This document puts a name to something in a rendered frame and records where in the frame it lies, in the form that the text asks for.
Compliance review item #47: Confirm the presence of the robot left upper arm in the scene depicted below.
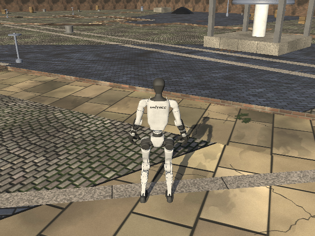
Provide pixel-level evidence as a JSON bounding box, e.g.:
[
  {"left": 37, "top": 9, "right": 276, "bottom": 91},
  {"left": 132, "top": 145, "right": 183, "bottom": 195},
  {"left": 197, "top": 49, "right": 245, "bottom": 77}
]
[{"left": 135, "top": 99, "right": 148, "bottom": 125}]

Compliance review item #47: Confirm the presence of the robot left hand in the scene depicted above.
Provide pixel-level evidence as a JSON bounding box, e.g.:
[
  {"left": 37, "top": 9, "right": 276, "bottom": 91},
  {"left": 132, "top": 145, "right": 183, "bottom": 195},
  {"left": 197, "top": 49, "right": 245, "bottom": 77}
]
[{"left": 129, "top": 134, "right": 140, "bottom": 144}]

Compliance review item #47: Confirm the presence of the right robot forearm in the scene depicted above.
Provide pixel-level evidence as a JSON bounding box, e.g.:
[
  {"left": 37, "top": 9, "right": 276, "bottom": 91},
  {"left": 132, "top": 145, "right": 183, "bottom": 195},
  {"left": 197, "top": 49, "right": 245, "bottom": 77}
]
[{"left": 177, "top": 119, "right": 187, "bottom": 137}]

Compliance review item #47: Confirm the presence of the left robot forearm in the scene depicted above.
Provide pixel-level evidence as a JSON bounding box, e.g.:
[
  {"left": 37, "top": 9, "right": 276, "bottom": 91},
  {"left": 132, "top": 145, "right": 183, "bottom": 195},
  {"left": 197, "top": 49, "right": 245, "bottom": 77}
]
[{"left": 130, "top": 118, "right": 139, "bottom": 136}]

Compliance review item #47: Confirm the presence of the left robot thigh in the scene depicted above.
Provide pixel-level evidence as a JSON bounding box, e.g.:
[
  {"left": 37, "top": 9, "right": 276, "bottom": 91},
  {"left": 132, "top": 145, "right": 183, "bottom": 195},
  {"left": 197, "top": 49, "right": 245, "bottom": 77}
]
[{"left": 141, "top": 137, "right": 151, "bottom": 171}]

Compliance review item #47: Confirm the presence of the robot right upper arm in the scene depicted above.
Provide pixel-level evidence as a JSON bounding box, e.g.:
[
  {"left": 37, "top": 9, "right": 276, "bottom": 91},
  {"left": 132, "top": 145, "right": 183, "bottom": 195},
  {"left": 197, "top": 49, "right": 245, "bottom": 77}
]
[{"left": 169, "top": 99, "right": 182, "bottom": 126}]

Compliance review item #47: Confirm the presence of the robot right foot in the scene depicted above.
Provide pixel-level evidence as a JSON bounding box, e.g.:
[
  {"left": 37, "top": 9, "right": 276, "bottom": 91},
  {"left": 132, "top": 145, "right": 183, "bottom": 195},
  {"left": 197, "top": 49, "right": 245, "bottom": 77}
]
[{"left": 165, "top": 190, "right": 173, "bottom": 203}]

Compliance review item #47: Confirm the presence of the robot right hand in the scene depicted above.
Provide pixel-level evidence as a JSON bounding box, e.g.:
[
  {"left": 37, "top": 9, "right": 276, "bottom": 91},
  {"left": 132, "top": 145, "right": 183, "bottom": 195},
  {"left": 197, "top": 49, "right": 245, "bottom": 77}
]
[{"left": 177, "top": 135, "right": 188, "bottom": 146}]

